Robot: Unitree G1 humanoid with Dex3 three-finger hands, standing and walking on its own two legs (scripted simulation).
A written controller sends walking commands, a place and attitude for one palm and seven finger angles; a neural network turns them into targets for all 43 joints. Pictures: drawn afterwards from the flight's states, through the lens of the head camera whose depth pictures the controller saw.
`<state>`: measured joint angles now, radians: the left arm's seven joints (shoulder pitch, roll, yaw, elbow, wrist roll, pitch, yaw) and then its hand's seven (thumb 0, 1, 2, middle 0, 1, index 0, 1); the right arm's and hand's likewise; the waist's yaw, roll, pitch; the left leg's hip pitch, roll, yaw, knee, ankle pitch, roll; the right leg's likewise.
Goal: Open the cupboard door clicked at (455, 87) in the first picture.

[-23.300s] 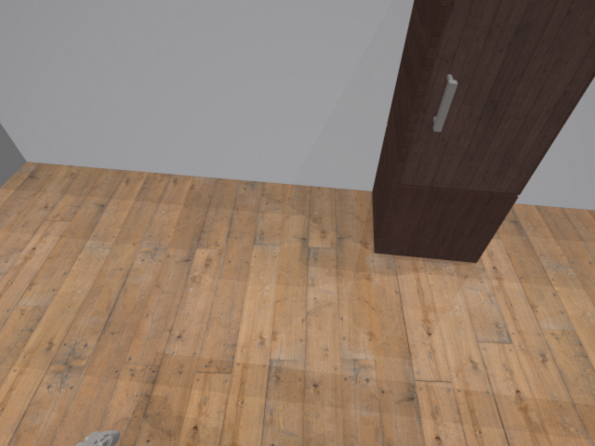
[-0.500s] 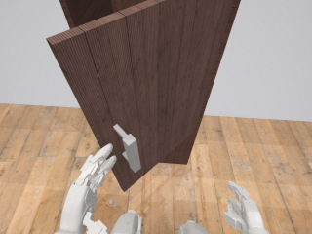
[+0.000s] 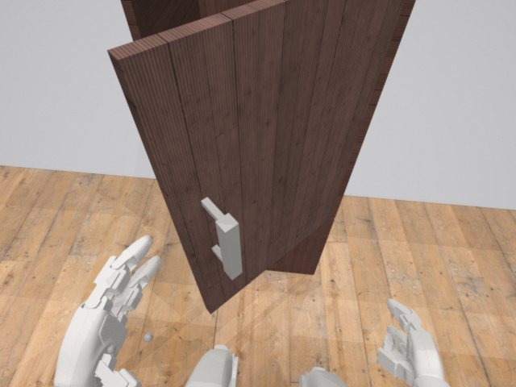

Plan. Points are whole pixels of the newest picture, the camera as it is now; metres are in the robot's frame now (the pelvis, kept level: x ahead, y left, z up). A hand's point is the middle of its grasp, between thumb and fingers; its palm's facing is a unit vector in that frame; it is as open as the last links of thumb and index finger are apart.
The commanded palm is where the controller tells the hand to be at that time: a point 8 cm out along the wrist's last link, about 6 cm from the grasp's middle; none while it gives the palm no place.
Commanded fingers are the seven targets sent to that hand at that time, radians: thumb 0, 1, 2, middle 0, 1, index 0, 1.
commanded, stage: draw the hand back to the body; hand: left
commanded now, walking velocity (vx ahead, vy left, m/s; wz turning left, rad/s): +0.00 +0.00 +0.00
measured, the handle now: (222, 240) +0.31 +0.08 +0.08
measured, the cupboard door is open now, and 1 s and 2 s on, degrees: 46 46 46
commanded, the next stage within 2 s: step back with the hand held close in 1.44 s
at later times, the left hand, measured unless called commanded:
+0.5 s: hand (64, 302) +0.18 +0.22 +0.16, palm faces +0.16 -0.95 -0.27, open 15.4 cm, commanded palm +0.15 +0.27 +0.19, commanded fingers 0.00 -0.05 0.50 -0.17 -0.30 -0.17 -0.30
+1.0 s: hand out of the picture +0.23 +0.27 +0.25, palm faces +0.41 -0.82 -0.40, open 9.8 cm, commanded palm +0.18 +0.31 +0.27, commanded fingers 0.00 0.83 0.87 -0.20 -0.30 -0.20 -0.30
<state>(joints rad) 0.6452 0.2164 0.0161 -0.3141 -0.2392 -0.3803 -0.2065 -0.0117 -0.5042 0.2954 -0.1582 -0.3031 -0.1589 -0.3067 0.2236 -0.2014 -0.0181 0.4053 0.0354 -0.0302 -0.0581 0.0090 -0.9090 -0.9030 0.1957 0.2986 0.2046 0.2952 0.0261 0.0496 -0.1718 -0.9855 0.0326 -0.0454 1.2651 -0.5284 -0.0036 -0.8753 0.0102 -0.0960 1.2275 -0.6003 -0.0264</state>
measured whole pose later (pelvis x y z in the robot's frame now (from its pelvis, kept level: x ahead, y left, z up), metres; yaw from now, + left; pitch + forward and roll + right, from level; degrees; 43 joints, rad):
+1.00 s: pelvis +0.04 +0.02 +0.10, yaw -1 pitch -2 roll -1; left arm 0.53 0.36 0.29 -0.46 -0.07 -0.02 0.14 0.01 0.49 0.72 -0.20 -0.30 -0.20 -0.31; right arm 0.22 -0.23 0.05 0.57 0.01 -0.10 -0.09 0.01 -0.91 -0.90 0.20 0.30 0.21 0.30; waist 0.07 0.05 -0.03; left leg -0.22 0.00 0.03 0.54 -0.29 0.03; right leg -0.13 -0.01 -0.03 0.49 -0.32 0.01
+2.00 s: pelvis -0.01 +0.02 +0.11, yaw -3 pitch -1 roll -1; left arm 0.56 0.43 0.40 -0.49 -0.06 -0.13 0.14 0.02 0.88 0.89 -0.22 -0.30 -0.22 -0.31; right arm 0.18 -0.23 -0.01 0.54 0.02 0.02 -0.08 0.01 -0.91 -0.90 0.20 0.30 0.21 0.30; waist 0.00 0.02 0.04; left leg -0.29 0.02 0.06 0.47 -0.17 0.03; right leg -0.22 0.01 0.00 0.43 -0.20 0.02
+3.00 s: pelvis -0.18 +0.04 +0.09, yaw -6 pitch -1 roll +0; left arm 0.46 0.45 0.44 -0.48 -0.07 -0.16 0.16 0.01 0.88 0.89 -0.22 -0.30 -0.22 -0.31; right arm 0.21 -0.19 0.02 0.66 0.00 -0.12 -0.07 0.01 -0.91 -0.90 0.20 0.30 0.21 0.30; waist -0.02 -0.06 0.00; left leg -0.40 -0.04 0.04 0.54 -0.13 0.06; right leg -0.17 0.02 0.03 0.69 -0.51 0.01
